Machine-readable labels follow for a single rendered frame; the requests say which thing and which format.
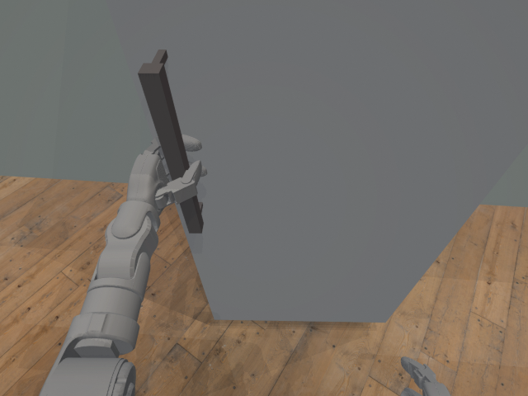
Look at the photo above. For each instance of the robot right hand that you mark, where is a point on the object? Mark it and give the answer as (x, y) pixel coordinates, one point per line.
(424, 378)

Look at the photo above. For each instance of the robot left hand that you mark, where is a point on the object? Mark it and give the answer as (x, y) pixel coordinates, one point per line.
(148, 176)

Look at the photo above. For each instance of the fridge door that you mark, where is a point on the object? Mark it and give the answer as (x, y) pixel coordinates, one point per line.
(346, 142)

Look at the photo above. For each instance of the handle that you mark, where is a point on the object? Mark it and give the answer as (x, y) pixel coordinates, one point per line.
(158, 95)

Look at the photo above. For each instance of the left robot upper arm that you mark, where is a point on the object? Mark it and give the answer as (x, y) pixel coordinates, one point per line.
(76, 376)

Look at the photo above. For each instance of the robot left forearm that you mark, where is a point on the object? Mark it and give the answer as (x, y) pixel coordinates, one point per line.
(107, 324)

